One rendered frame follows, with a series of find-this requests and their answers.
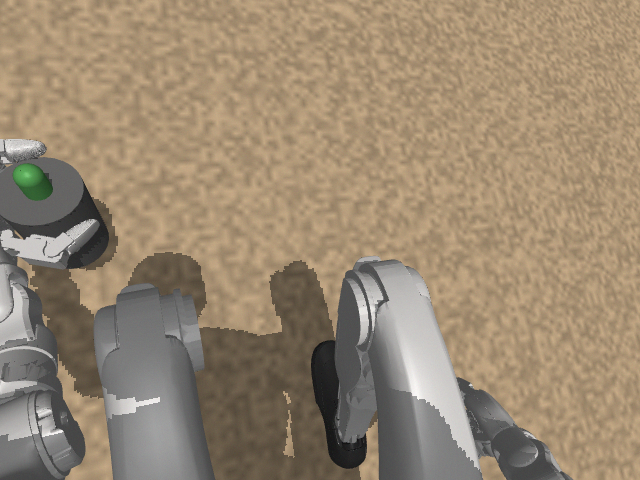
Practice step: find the left robot arm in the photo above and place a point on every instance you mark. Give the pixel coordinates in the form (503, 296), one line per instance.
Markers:
(39, 439)

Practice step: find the right robot hand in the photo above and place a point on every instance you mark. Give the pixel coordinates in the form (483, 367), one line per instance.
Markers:
(486, 416)

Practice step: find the left robot hand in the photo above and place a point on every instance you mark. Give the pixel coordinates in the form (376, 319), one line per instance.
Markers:
(38, 249)

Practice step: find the bottle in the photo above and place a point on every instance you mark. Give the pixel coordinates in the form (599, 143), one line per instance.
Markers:
(47, 196)

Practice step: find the right robot arm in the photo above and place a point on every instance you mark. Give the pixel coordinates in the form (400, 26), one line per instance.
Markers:
(521, 456)

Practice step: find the right robot foot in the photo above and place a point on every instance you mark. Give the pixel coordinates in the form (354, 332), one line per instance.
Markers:
(326, 384)

